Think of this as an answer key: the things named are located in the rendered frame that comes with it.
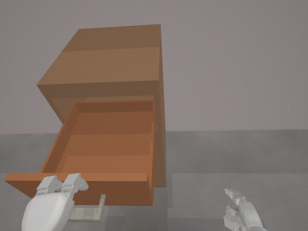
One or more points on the left robot hand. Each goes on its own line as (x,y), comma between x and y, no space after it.
(50,210)

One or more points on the cabinet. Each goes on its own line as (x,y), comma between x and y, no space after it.
(112,64)

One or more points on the right robot hand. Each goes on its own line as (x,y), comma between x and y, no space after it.
(240,219)

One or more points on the handle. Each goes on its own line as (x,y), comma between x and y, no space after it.
(93,215)

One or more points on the drawer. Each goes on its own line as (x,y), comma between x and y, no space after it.
(112,144)

